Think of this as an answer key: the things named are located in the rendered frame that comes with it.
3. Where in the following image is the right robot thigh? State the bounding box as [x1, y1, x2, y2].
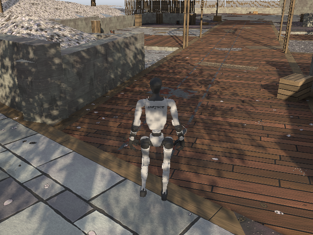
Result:
[162, 137, 174, 171]

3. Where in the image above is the robot left forearm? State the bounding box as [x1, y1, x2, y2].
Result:
[129, 119, 138, 141]

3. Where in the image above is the robot right shin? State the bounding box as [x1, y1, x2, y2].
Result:
[162, 163, 170, 194]

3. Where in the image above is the robot left upper arm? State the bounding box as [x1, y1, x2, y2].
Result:
[133, 99, 146, 126]

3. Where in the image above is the robot right forearm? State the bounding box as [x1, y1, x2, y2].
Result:
[175, 118, 184, 141]

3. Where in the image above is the left robot hand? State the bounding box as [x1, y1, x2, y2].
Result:
[129, 139, 140, 150]

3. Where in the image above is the right robot hand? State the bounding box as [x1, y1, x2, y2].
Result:
[174, 139, 185, 151]

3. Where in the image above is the robot right upper arm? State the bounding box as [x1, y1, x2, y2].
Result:
[166, 99, 179, 126]

